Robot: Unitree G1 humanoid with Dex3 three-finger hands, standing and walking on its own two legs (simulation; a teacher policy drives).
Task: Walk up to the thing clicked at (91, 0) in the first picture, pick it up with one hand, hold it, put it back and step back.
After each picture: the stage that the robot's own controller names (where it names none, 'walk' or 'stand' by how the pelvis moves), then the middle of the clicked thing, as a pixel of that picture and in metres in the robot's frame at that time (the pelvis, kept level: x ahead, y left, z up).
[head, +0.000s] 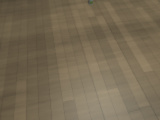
stand; (90, 0) +2.21 -0.12 -0.72
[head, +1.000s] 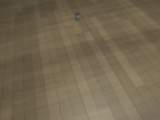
walk; (77, 17) +2.08 +0.17 -0.71
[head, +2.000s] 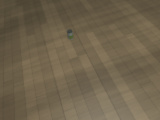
walk; (70, 34) +1.48 +0.30 -0.72
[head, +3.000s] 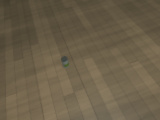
walk; (65, 62) +1.03 +0.27 -0.72
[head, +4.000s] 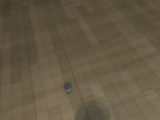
walk; (68, 88) +0.72 +0.25 -0.71
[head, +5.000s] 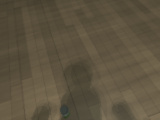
walk; (65, 112) +0.47 +0.22 -0.71
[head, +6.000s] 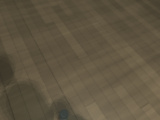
walk; (63, 116) +0.42 +0.07 -0.70
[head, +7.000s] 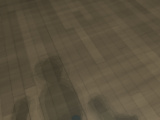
stand; out of the picture +0.40 +0.11 -0.70
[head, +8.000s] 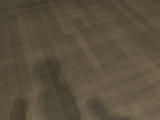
stand; out of the picture +0.37 +0.11 -0.71
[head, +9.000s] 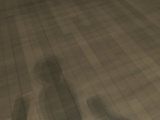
stand; out of the picture +0.38 +0.12 -0.73
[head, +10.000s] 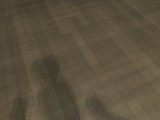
stand; out of the picture +0.37 +0.12 -0.73
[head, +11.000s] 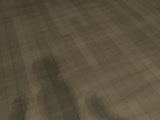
stand; out of the picture +0.37 +0.12 -0.73
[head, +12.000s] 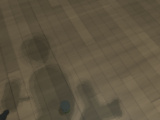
go down; (65, 107) +0.40 +0.12 -0.64
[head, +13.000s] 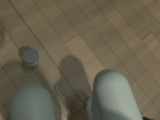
go down; (31, 59) +0.46 +0.15 -0.30
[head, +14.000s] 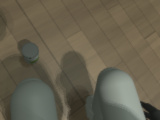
close in; (31, 54) +0.46 +0.15 -0.29
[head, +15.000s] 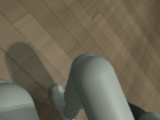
close in; out of the picture +0.45 +0.19 -0.24
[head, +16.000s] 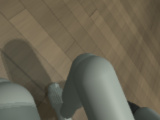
close; out of the picture +0.44 +0.20 -0.24
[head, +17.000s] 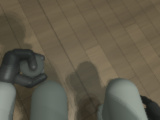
lift; (33, 71) +0.35 +0.19 -0.09
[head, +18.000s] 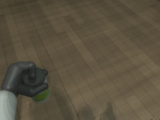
hold; (37, 86) +0.32 +0.17 +0.04
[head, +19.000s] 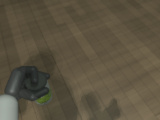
hold; (40, 89) +0.32 +0.17 +0.00
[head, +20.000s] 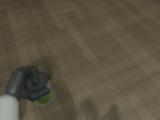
hold; (41, 89) +0.32 +0.17 +0.01
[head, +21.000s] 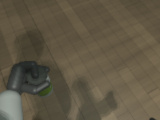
crouch; (40, 82) +0.35 +0.16 -0.06
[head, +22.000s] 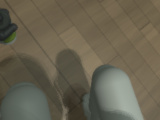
lower; (2, 28) +0.51 +0.18 -0.11
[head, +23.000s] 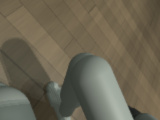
lower; out of the picture +0.46 +0.23 -0.24
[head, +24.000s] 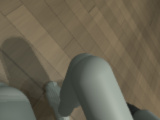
lower; out of the picture +0.46 +0.23 -0.25
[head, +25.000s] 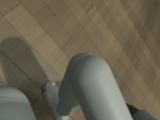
lower; out of the picture +0.46 +0.23 -0.25
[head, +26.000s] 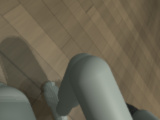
lower; out of the picture +0.46 +0.23 -0.25
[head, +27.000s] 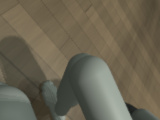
open; out of the picture +0.46 +0.22 -0.26
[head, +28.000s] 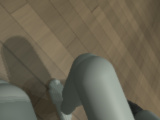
stand; out of the picture +0.45 +0.21 -0.25
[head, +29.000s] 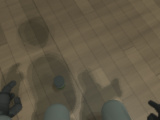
walk; (59, 83) +0.43 +0.13 -0.51
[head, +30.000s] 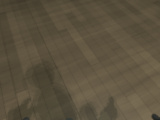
stand; out of the picture +0.39 +0.12 -0.66
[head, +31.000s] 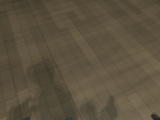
stand; out of the picture +0.39 +0.12 -0.66
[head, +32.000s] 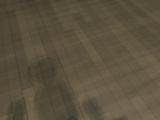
stand; out of the picture +0.40 +0.11 -0.70
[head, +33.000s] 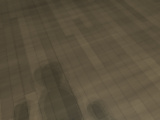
stand; out of the picture +0.40 +0.12 -0.72
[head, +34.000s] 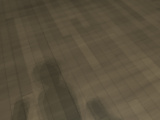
stand; out of the picture +0.39 +0.13 -0.73
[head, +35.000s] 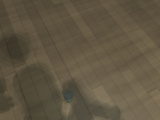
walk; (68, 97) +0.46 +0.08 -0.71
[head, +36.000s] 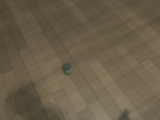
walk; (67, 69) +0.73 +0.18 -0.69
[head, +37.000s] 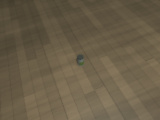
stand; (80, 60) +1.06 +0.11 -0.70
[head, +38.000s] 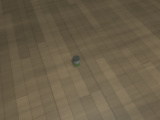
stand; (76, 61) +0.98 +0.09 -0.72
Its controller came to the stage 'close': yes
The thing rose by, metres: 0.70
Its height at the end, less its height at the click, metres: +0.00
